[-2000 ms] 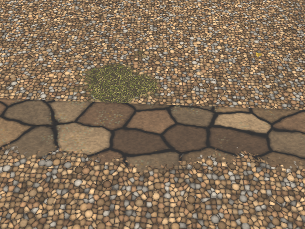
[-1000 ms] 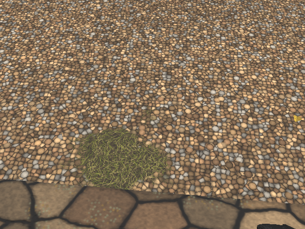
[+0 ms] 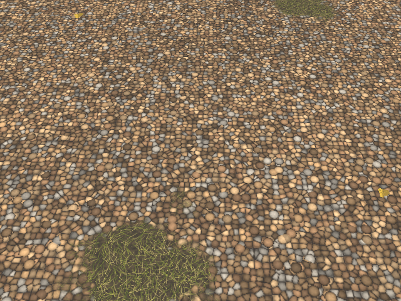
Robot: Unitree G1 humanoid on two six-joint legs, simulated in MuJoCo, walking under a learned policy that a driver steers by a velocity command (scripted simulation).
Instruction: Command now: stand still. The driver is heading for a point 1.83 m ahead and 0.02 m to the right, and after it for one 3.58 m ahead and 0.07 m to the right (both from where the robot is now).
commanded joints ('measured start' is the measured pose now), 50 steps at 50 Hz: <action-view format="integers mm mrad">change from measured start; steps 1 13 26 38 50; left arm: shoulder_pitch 11 34 80 109 124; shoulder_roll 104 97 87 82 79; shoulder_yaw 15 6 -4 -10 -11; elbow -19 11 31 36 35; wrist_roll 1 1 0 -2 -4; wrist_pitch -3 -2 -5 -5 -4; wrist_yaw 4 7 10 12 14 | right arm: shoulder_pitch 39 77 121 153 177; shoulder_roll -96 -78 -66 -58 -53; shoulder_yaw -13 -5 0 2 3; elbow -15 0 1 -5 -10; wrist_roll -1 -2 0 2 3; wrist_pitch -8 -14 -17 -18 -19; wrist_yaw -4 -4 -3 -2 -2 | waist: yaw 4 6 6 5 6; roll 2 6 8 6 6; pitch -23 0 6 6 7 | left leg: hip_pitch -73 -93 -95 -90 -85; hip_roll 49 51 49 47 46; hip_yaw -46 -54 -57 -56 -56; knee -99 -131 -142 -138 -134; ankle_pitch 174 98 99 136 162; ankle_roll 14 18 24 26 28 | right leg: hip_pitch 71 55 42 40 41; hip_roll -30 -25 -25 -26 -26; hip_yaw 24 21 21 22 21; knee -54 -73 -78 -75 -71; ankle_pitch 213 144 135 151 162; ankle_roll -37 -28 -24 -23 -21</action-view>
